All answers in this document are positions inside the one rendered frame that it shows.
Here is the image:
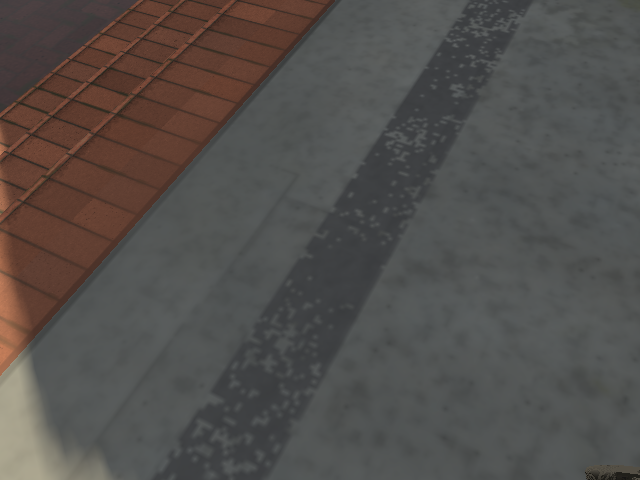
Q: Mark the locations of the stairs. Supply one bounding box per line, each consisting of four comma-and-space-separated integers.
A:
0, 0, 230, 215

